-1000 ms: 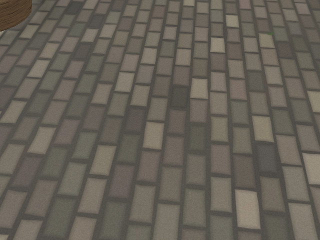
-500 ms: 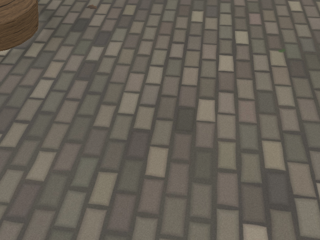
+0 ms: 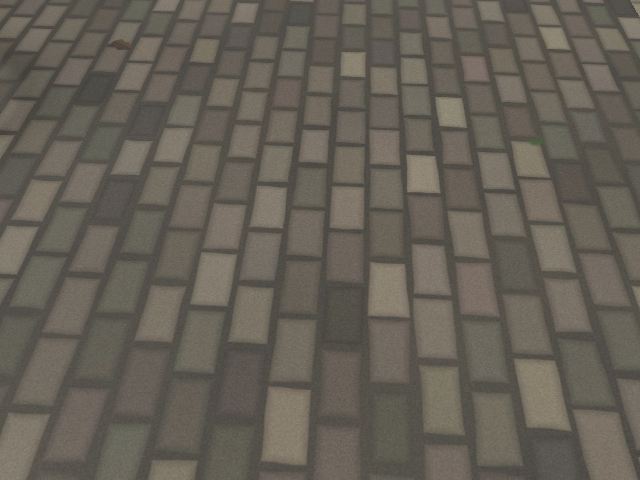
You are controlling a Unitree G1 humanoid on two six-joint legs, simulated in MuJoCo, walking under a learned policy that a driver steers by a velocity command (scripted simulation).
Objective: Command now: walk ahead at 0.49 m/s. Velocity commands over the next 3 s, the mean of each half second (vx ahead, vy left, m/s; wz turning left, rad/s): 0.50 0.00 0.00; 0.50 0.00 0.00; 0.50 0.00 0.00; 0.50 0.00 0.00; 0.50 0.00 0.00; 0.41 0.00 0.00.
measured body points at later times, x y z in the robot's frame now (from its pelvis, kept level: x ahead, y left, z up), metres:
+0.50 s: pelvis +0.27 -0.08 +0.00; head +0.29 -0.10 +0.45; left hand +0.33 +0.18 -0.12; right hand +0.36 -0.35 -0.14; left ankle +0.27 +0.08 -0.66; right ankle +0.29 -0.16 -0.74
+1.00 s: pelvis +0.55 -0.01 -0.01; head +0.57 +0.00 +0.44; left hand +0.58 +0.25 -0.15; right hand +0.67 -0.27 -0.13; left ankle +0.61 +0.07 -0.74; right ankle +0.45 -0.16 -0.65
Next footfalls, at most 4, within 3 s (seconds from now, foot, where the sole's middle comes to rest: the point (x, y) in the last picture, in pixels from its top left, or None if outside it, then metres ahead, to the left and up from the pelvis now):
0.30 right None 0.33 -0.17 -0.78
0.86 left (288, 422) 0.65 0.07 -0.78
1.44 right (379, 301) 0.97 -0.16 -0.78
2.00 left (282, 218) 1.27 0.09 -0.78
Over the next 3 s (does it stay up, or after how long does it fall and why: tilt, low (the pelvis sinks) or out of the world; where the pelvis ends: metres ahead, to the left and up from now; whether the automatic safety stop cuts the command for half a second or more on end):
stays up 1.63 -0.04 0.00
